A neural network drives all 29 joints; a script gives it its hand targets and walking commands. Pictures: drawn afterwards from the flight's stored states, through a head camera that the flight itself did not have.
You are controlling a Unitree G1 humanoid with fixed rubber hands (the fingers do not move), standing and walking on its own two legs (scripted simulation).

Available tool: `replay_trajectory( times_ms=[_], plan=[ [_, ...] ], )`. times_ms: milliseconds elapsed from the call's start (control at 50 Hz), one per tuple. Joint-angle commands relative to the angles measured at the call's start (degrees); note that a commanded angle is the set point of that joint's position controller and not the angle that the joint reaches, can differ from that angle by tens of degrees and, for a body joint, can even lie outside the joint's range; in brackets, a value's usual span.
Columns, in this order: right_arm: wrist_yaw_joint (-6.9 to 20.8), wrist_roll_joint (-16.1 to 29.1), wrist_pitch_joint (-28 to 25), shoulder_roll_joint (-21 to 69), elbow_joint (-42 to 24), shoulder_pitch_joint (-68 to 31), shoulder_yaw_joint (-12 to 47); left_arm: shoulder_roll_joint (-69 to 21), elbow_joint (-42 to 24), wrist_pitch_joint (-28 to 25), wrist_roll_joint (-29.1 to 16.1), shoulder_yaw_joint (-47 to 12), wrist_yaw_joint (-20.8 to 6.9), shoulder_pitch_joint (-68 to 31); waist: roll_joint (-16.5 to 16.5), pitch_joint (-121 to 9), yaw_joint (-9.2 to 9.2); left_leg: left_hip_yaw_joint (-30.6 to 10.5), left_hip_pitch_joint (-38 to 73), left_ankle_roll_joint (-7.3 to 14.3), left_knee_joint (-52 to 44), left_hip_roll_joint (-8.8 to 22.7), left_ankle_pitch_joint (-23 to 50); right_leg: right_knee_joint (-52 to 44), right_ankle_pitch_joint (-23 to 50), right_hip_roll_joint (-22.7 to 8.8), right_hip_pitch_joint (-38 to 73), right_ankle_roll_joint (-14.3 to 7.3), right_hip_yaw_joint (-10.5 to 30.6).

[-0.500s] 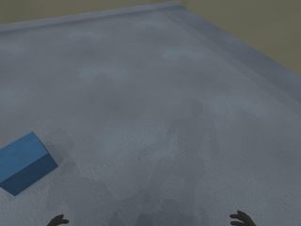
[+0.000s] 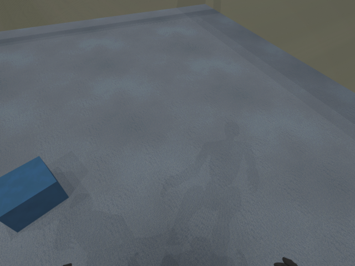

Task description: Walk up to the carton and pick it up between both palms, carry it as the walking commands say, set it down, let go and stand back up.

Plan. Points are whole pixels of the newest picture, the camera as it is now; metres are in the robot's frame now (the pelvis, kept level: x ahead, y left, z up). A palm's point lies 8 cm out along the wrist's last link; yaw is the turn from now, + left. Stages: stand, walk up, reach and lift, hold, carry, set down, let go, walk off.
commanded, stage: stand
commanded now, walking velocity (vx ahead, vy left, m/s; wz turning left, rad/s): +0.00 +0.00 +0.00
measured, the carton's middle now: (28, 192) +0.63 +0.87 -0.66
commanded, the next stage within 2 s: walk up in 1.48 s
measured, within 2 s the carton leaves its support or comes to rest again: neither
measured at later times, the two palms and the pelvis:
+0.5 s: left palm out of the picture +0.07 +0.29 -0.10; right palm out of the picture +0.09 -0.27 -0.09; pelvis -0.01 +0.00 +0.01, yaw +0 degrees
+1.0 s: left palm out of the picture +0.05 +0.29 -0.09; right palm out of the picture +0.07 -0.27 -0.09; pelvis -0.02 +0.00 +0.02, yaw +0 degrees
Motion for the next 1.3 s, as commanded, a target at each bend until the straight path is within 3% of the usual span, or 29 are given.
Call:
replay_trajectory(
  times_ms=[0,20,100,160,180,200,240,280,320,340,380,420,480,500,640,780,800,820,880,900,980,1000,1080,1120,1140,1160,1180,1200,1280],
  plan=[
    [-0.7,-1.0,-3.1,-13.3,1.2,-2.5,-4.2,12.3,-3.2,-2.1,0.1,3.5,0.2,-3.4,0.4,-6.0,-0.51,-5.5,4.3,4.3,-8.0,5.1,17.5,-8.1,15.5,-5.5,3.9,-4.7,6.0],
    [-0.7,-1.2,-3.1,-14.5,0.5,-3.4,-4.4,12.1,-3.4,-1.9,-0.2,3.5,0.2,-2.8,0.5,-4.3,0.54,-5.9,2.1,4.3,-8.6,5.1,16.0,-7.5,14.2,-4.8,3.6,-4.0,5.4],
    [-0.5,-1.2,-2.7,-14.6,1.8,-3.2,-4.1,12.4,-1.9,-1.9,-0.4,3.2,0.4,-2.8,0.8,-2.9,0.12,-6.3,1.4,4.6,-9.9,5.1,14.0,-8.1,13.4,-5.3,3.8,-4.4,5.9],
    [-0.8,-1.1,-2.9,-14.2,2.2,-3.5,-4.2,11.8,-1.6,-1.5,-0.1,3.3,0.4,-3.5,-2.0,-4.8,0.24,-5.9,3.6,3.8,-9.6,5.1,15.3,-9.1,14.4,-5.3,4.0,-4.2,5.9],
    [-0.8,-1.3,-2.8,-14.0,2.5,-4.0,-4.3,12.0,-1.5,-1.9,-0.4,3.4,0.2,-3.3,0.4,-4.3,0.46,-5.7,3.3,4.1,-9.5,5.1,16.1,-9.3,14.5,-5.4,3.2,-4.0,5.9],
    [-0.6,-0.9,-2.6,-14.6,2.5,-3.3,-4.5,12.3,-1.3,-2.0,-0.2,3.3,0.3,-3.5,-0.3,-4.8,-0.74,-5.2,4.1,3.7,-10.0,5.1,15.0,-10.0,14.1,-5.6,3.3,-4.0,6.2],
    [-0.6,-0.8,-2.6,-14.1,3.5,-3.2,-4.1,11.8,-0.2,-2.1,-0.5,3.2,0.5,-2.7,-0.7,-6.4,0.54,-6.4,4.4,3.9,-9.7,5.8,16.0,-9.7,15.5,-6.0,5.4,-4.0,6.2],
    [-0.7,-1.3,-3.0,-14.1,3.5,-3.6,-3.9,10.9,0.2,-2.3,-0.8,2.5,0.4,-3.4,0.5,-3.8,0.22,-4.9,4.1,4.0,-10.7,5.1,16.6,-10.5,14.6,-5.4,3.8,-3.7,6.3],
    [-0.5,-1.1,-2.9,-13.8,5.1,-3.4,-4.0,11.5,1.2,-2.3,-0.5,3.0,0.4,-2.5,-2.0,-4.9,0.72,-5.9,3.7,4.0,-11.2,5.4,14.5,-11.5,15.1,-6.0,5.5,-3.9,6.4],
    [-0.5,-1.0,-2.8,-13.5,4.0,-3.9,-4.3,10.8,1.2,-2.0,-0.3,2.8,0.4,-4.5,-1.8,-5.4,-0.44,-5.2,4.9,4.1,-11.3,4.4,13.9,-11.8,13.1,-6.0,4.2,-3.7,6.4],
    [-0.4,-1.2,-2.8,-13.3,5.1,-4.8,-3.9,11.2,1.3,-1.9,-0.1,2.7,0.3,-4.2,1.7,-1.6,-0.17,-6.5,3.6,4.1,-12.9,5.5,12.1,-13.3,11.3,-5.9,2.6,-3.9,7.4],
    [-0.5,-0.9,-2.6,-13.5,5.9,-3.5,-3.8,11.1,1.8,-2.0,-0.4,3.0,0.1,-3.4,-1.4,-4.7,0.39,-6.8,5.4,4.1,-13.2,6.2,13.8,-13.7,13.5,-6.1,5.3,-3.9,6.7],
    [-0.7,-1.2,-2.5,-14.2,6.2,-5.0,-3.9,11.6,2.8,-1.8,-0.7,2.9,0.2,-3.8,1.6,-2.7,0.15,-6.6,4.1,3.5,-14.6,5.7,13.3,-14.4,11.8,-6.0,4.8,-3.3,6.2],
    [-0.7,-0.9,-2.7,-13.6,6.1,-4.4,-4.2,10.9,3.3,-1.8,-0.2,2.5,0.3,-3.9,-1.2,-2.9,-0.33,-5.9,4.3,3.0,-14.1,5.2,13.2,-15.2,11.5,-6.0,5.3,-3.3,6.5],
    [-0.4,-0.9,-2.6,-13.8,7.4,-6.3,-3.7,10.5,3.8,-1.8,-0.5,2.4,0.0,-4.1,1.1,-1.4,0.42,-7.2,3.6,3.3,-17.8,6.1,9.2,-17.0,9.4,-5.5,5.0,-2.6,6.1],
    [-0.4,-0.6,-2.7,-13.5,9.8,-4.4,-3.5,11.6,6.2,-2.1,-0.8,2.1,0.1,-3.9,-2.3,-3.0,-0.04,-6.5,7.9,3.1,-18.8,6.1,13.3,-19.0,12.6,-6.2,6.1,-2.6,6.9],
    [-0.5,-0.6,-2.7,-13.1,9.5,-3.9,-3.6,11.1,6.0,-2.1,-0.7,2.5,0.1,-4.3,1.5,-4.1,-0.11,-5.8,7.4,3.0,-18.0,5.6,13.0,-18.6,11.7,-6.5,6.8,-2.8,7.5],
    [-0.4,-0.9,-2.7,-13.3,9.8,-4.9,-3.4,11.7,6.0,-2.2,-0.6,2.3,0.0,-4.6,-1.1,-1.6,-0.03,-6.6,6.0,2.7,-18.8,5.9,13.4,-18.8,12.2,-6.1,6.6,-2.2,6.4],
    [-0.4,-0.8,-2.7,-13.8,10.5,-4.0,-3.5,11.4,6.5,-2.0,-1.1,2.2,0.0,-3.0,-0.2,-3.0,0.85,-6.5,8.3,3.3,-18.7,6.4,16.8,-18.6,15.1,-6.4,7.5,-2.5,6.7],
    [-0.4,-0.5,-2.7,-13.4,10.4,-5.1,-3.4,11.1,6.3,-2.0,-0.5,2.2,0.1,-4.7,-0.1,-4.6,-0.49,-6.2,9.0,2.8,-18.5,6.0,17.0,-18.5,15.9,-6.4,7.4,-2.6,6.3],
    [-0.5,-0.8,-2.7,-14.4,10.5,-5.1,-3.5,10.9,6.8,-2.0,-0.9,1.9,0.1,-4.6,0.5,-2.5,0.19,-6.6,7.9,2.6,-19.3,5.7,14.5,-19.3,13.2,-6.3,7.2,-2.2,6.1],
    [-0.5,-0.7,-2.5,-13.9,11.4,-4.5,-3.6,11.7,6.9,-1.8,-0.6,2.3,0.1,-5.0,-2.8,-0.8,0.09,-6.1,7.9,2.4,-19.5,5.4,14.1,-20.3,12.1,-6.2,5.8,-1.8,6.2],
    [-0.2,-0.8,-2.5,-13.3,11.9,-4.4,-3.3,11.2,7.4,-2.0,-0.8,2.1,0.1,-3.5,1.3,-2.7,0.43,-6.5,8.5,2.7,-20.0,5.6,12.6,-21.1,10.1,-6.2,7.5,-2.2,7.1],
    [-0.2,-1.0,-2.3,-13.6,12.6,-3.3,-3.4,12.2,7.6,-2.0,-0.4,2.2,0.0,-4.2,-1.6,-2.0,-0.62,-6.3,8.2,2.3,-20.6,6.0,13.0,-21.0,11.4,-6.3,7.6,-1.7,6.4],
    [-0.3,-0.8,-2.5,-14.0,12.8,-3.7,-3.2,11.3,8.2,-1.8,-0.9,2.2,0.0,-3.7,-0.3,-1.4,0.89,-6.3,7.2,2.4,-20.4,6.0,14.2,-20.7,13.0,-6.7,8.0,-2.5,6.6],
    [-0.3,-0.7,-2.6,-12.9,12.4,-4.0,-3.0,11.3,7.8,-1.8,-0.7,1.9,0.0,-3.7,-1.0,-1.3,0.69,-6.4,7.6,2.1,-20.9,6.3,14.2,-20.5,13.5,-6.3,7.9,-2.3,6.4],
    [-0.2,-1.0,-2.8,-14.3,12.1,-4.0,-3.5,11.2,8.4,-1.8,-0.8,2.2,0.1,-3.8,1.1,-2.5,0.52,-6.4,7.8,2.3,-20.0,5.9,16.7,-19.8,15.5,-6.5,8.9,-2.4,6.2],
    [-0.2,-0.5,-2.6,-13.7,12.5,-4.8,-3.2,11.0,7.9,-1.7,-1.0,2.3,0.1,-4.1,-0.3,-3.7,0.61,-6.5,8.5,2.6,-20.2,6.5,17.5,-19.6,18.0,-6.8,9.9,-2.0,6.2],
    [-0.7,-0.5,-2.6,-13.3,12.2,-6.8,-3.1,11.0,8.2,-1.8,-0.5,1.8,0.2,-4.6,0.7,-1.7,0.12,-6.1,8.9,2.3,-19.6,6.3,16.8,-20.7,16.3,-6.4,7.3,-2.2,6.2]
  ],
)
